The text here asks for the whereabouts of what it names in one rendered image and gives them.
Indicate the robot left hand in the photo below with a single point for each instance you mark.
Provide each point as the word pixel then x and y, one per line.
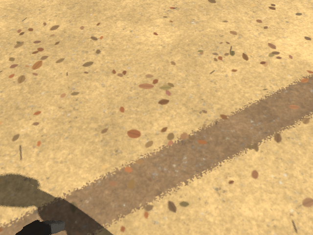
pixel 47 227

